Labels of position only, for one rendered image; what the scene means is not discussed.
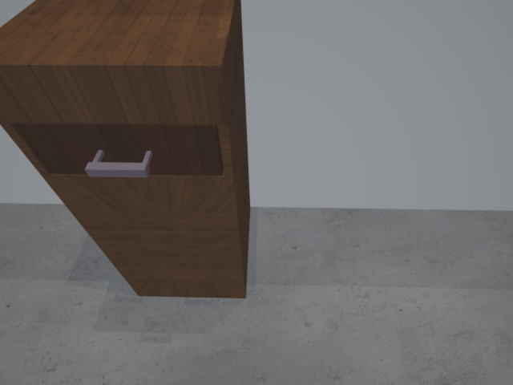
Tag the handle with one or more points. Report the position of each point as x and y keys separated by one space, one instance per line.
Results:
x=118 y=169

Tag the cabinet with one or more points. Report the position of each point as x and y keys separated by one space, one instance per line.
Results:
x=141 y=62

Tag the drawer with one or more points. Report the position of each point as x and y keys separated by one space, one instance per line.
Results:
x=177 y=149

